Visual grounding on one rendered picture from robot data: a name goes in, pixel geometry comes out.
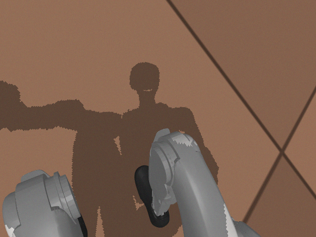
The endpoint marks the left robot foot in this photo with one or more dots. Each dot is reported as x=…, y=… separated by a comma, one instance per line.
x=83, y=226

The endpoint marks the right robot hand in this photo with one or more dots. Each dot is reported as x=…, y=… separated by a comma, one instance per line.
x=243, y=230

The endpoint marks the right robot foot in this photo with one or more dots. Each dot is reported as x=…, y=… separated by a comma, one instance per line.
x=145, y=193

